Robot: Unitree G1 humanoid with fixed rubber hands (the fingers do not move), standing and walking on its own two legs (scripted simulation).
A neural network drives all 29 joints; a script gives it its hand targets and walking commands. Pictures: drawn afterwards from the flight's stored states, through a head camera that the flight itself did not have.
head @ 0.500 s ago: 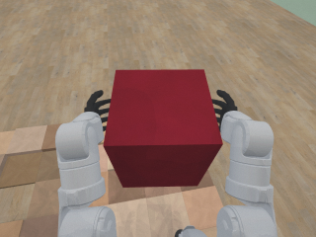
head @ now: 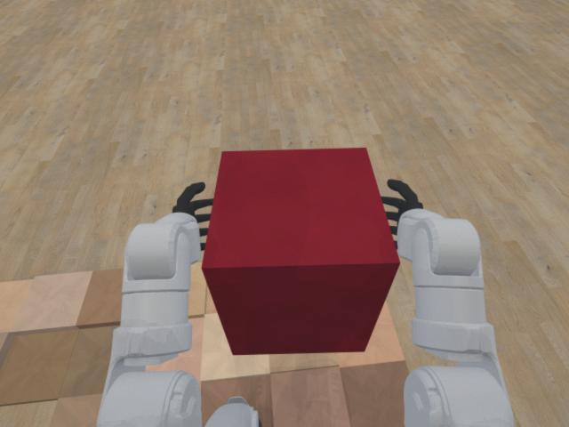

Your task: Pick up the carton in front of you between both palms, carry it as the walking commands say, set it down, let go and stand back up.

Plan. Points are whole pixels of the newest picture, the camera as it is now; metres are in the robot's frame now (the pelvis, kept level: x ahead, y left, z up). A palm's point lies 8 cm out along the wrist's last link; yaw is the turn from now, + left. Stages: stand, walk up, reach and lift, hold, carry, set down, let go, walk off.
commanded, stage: carry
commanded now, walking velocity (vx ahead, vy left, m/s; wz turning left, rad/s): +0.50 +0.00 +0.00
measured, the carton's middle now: (296, 256) +0.36 +0.01 +0.04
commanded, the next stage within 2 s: none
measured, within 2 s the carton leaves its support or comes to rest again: neither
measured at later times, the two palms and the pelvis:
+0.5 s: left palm (216, 110) +0.65 +0.17 +0.11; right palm (370, 110) +0.64 -0.13 +0.11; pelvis +0.34 +0.03 +0.00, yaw -1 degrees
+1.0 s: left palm (212, 59) +0.90 +0.22 +0.09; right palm (332, 53) +0.91 -0.08 +0.10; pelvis +0.65 +0.06 +0.00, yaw +2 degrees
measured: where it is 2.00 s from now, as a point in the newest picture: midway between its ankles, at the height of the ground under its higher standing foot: (270, 198)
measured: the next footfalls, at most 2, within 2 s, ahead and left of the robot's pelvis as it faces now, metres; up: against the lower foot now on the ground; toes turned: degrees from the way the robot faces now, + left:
left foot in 0.12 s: +0.28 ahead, +0.10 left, +0.00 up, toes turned +5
right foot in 0.58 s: +0.58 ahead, -0.07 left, +0.01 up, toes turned -9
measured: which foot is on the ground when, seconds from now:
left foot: up 0.00-0.10, down 0.12-0.58, up 0.60-1.00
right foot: down 0.00-0.12, up 0.14-0.56, down 0.58-1.00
